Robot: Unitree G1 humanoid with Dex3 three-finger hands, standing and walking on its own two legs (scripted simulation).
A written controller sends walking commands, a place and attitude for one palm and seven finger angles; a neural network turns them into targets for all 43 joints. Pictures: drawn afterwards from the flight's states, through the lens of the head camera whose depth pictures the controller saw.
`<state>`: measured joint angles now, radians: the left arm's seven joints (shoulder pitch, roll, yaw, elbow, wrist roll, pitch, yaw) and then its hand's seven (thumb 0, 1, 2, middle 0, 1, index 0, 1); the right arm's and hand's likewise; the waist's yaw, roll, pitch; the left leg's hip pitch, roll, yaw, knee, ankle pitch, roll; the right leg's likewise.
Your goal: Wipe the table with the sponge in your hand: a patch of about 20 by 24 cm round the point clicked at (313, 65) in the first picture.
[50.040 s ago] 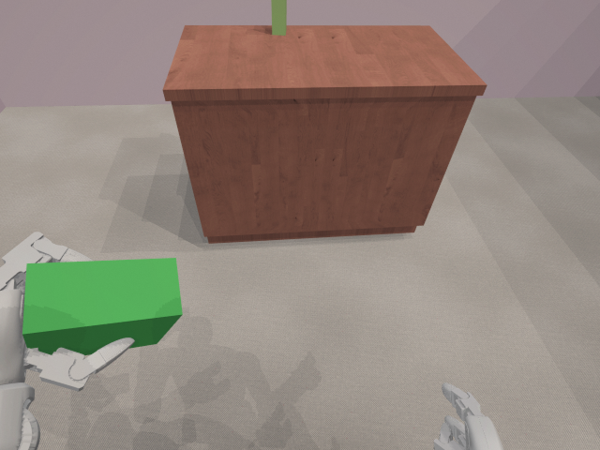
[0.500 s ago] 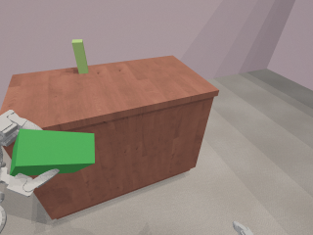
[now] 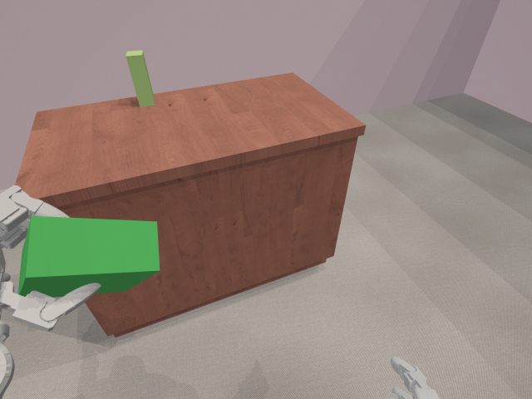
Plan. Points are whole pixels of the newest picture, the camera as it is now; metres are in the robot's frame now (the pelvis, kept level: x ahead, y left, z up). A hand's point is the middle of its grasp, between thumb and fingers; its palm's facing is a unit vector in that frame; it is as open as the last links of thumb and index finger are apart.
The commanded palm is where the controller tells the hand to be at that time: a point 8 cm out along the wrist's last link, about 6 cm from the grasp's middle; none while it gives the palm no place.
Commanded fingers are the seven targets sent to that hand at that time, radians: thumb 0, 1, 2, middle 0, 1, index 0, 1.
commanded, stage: stop stepping back and stand still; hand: left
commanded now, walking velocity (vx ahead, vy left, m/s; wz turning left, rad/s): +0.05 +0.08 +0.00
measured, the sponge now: (106, 260) +0.24 +0.20 +0.17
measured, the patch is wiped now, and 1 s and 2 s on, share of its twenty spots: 1.00 1.00 1.00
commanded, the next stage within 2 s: stand and wait in 0.24 s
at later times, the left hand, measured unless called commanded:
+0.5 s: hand (37, 291) +0.18 +0.24 +0.20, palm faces +0.44 -0.83 -0.34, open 10.1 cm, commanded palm +0.13 +0.29 +0.22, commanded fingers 0.00 0.10 1.30 -1.20 -1.60 -1.20 -1.60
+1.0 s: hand (25, 267) +0.21 +0.27 +0.20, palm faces +0.43 -0.84 -0.34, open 10.1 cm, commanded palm +0.16 +0.31 +0.22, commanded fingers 0.00 0.10 1.30 -1.20 -1.60 -1.20 -1.60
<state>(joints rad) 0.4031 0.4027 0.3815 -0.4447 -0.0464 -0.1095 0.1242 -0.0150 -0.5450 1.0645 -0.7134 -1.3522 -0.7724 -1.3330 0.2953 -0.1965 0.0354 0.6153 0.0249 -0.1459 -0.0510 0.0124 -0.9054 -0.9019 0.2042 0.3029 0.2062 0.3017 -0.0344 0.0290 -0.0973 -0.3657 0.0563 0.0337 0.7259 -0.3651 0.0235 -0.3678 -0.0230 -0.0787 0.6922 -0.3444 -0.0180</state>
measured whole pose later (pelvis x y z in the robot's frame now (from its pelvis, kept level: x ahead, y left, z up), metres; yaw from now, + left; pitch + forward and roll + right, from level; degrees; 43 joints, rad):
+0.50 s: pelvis -0.02 +0.00 +0.01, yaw +2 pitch -2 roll -1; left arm 0.47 0.35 0.33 -0.53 -0.05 -0.12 0.15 -0.01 -0.55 1.07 -0.71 -1.35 -0.77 -1.33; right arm 0.24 -0.23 0.01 0.65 0.00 -0.11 -0.07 0.01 -0.91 -0.90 0.20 0.30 0.21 0.30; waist -0.02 0.02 -0.04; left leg -0.30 0.02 -0.02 0.63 -0.32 0.03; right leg -0.34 0.01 -0.07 0.59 -0.22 -0.03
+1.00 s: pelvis +0.00 +0.03 +0.02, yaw +1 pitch -1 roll -1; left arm 0.46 0.36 0.32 -0.50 -0.05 -0.12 0.17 -0.02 -0.55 1.07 -0.71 -1.35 -0.77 -1.34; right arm 0.19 -0.20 0.03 0.61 0.01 -0.10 -0.07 0.01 -0.91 -0.90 0.20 0.30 0.21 0.30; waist 0.00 0.00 -0.02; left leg -0.22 0.00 0.02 0.50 -0.26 0.02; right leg -0.26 -0.01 -0.02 0.45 -0.17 0.01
